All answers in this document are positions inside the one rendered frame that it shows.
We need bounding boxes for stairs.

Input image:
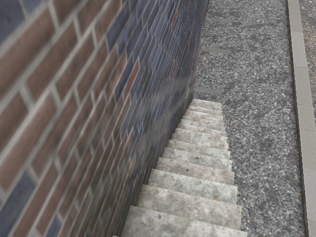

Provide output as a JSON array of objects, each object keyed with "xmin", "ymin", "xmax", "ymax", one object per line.
[{"xmin": 113, "ymin": 99, "xmax": 248, "ymax": 237}]

